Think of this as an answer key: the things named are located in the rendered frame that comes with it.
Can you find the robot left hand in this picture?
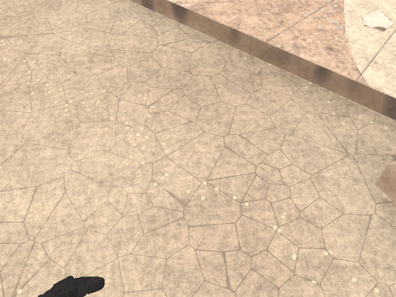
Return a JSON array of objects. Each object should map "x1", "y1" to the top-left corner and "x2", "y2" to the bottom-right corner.
[{"x1": 38, "y1": 276, "x2": 105, "y2": 297}]

